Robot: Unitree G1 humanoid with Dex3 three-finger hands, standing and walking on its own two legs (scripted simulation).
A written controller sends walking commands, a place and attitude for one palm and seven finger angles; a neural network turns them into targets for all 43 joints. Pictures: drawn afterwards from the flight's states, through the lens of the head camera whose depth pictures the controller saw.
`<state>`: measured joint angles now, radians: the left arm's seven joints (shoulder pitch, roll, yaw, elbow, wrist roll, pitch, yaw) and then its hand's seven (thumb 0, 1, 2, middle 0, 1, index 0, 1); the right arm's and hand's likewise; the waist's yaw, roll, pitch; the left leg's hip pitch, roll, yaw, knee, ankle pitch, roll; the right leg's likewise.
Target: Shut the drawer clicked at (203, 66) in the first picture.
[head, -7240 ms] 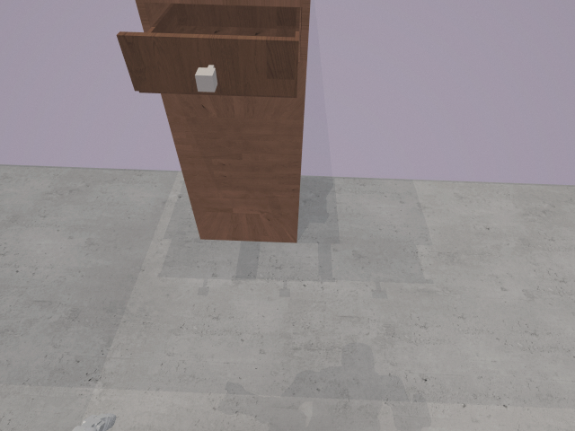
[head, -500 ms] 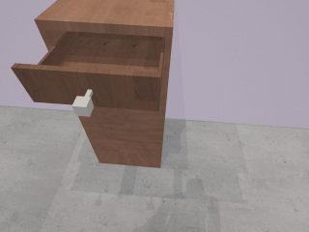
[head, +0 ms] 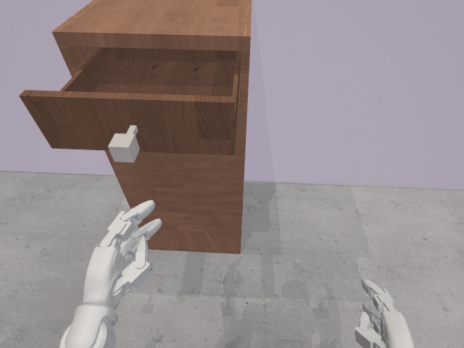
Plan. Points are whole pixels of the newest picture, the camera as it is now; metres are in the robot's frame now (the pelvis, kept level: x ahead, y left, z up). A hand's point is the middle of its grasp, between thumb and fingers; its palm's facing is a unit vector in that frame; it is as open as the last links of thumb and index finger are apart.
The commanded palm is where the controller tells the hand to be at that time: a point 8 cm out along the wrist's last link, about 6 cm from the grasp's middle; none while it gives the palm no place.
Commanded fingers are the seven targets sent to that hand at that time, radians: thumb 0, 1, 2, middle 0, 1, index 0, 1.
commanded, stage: raise the hand and make a fist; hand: left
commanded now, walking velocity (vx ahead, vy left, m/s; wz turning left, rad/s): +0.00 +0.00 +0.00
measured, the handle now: (127, 141) +0.44 +0.21 +0.14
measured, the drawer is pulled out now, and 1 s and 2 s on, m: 0.20 0.20 0.20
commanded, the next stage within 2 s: bring the fist close to the handle in 1.60 s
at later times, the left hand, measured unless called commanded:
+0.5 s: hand (142, 251) +0.25 +0.15 +0.09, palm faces -0.16 -0.99 -0.04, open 4.0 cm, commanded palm +0.20 +0.22 +0.11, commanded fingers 0.00 0.90 0.90 -1.02 -1.19 -1.02 -1.19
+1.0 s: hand (97, 191) +0.27 +0.18 +0.21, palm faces -0.01 -1.00 -0.10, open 3.1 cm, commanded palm +0.23 +0.22 +0.21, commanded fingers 0.00 0.90 0.90 -1.40 -1.60 -1.40 -1.60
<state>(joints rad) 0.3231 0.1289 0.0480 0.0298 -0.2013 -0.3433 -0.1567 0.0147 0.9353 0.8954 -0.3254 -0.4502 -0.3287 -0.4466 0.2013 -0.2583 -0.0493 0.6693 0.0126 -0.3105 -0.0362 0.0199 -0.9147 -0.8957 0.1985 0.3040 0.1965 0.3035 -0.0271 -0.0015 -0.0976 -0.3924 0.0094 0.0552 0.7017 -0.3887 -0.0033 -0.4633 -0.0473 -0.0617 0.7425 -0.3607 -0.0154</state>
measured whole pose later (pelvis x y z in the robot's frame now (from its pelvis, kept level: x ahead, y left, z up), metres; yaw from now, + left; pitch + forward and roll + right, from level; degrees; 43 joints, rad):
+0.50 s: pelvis -0.02 +0.00 +0.00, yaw +0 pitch +3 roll +0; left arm 0.12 0.26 0.09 -0.04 -0.25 -0.02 -0.26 0.01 0.90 0.90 -0.82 -0.98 -0.83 -0.98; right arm 0.27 -0.19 0.11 0.57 0.04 -0.20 -0.08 0.02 -0.90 -0.90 0.21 0.31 0.20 0.31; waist -0.02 0.04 -0.03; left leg -0.42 0.03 0.03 0.77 -0.39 0.00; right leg -0.46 -0.03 -0.08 0.76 -0.34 -0.02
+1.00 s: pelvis +0.01 +0.00 +0.02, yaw +1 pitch -2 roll +0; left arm 0.03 0.27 0.19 -0.28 -0.27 0.18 -0.22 0.02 0.90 0.90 -1.32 -1.51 -1.32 -1.51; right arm 0.16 -0.24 0.08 0.58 0.05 -0.27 -0.08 0.01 -0.90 -0.90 0.20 0.30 0.20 0.30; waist 0.07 0.05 -0.04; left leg -0.17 0.01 0.03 0.54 -0.33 0.00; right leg -0.21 -0.03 -0.09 0.54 -0.30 -0.01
